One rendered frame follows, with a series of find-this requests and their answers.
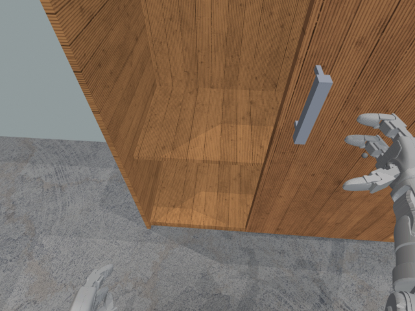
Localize robot right hand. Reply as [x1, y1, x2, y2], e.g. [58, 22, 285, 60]
[342, 113, 415, 194]

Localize wardrobe door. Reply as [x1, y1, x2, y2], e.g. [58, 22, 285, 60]
[245, 0, 415, 242]

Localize handle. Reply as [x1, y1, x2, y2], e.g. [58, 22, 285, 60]
[293, 65, 333, 144]

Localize right robot upper arm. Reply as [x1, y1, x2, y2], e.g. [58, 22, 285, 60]
[385, 291, 415, 311]

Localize robot right forearm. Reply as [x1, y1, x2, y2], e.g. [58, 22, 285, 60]
[390, 178, 415, 295]

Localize robot left hand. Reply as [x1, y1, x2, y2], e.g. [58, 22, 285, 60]
[68, 264, 117, 311]

